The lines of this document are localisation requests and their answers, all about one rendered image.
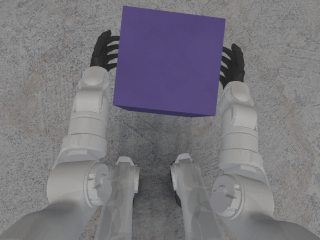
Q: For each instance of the right robot foot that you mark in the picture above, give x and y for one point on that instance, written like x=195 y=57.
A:
x=178 y=200

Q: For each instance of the robot left forearm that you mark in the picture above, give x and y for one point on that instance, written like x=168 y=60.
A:
x=89 y=119

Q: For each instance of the right robot hand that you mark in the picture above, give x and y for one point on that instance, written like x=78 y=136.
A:
x=235 y=70

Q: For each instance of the carton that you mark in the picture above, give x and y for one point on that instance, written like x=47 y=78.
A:
x=168 y=63

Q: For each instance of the left robot hand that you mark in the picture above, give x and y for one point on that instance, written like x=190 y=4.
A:
x=99 y=56

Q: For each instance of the left robot thigh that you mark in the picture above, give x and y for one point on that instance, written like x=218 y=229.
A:
x=115 y=221

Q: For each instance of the robot right upper arm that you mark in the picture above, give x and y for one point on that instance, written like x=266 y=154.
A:
x=246 y=207

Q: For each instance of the robot left upper arm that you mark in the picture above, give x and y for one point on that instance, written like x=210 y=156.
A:
x=75 y=190

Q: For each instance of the robot right forearm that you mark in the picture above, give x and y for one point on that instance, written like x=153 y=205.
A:
x=239 y=133

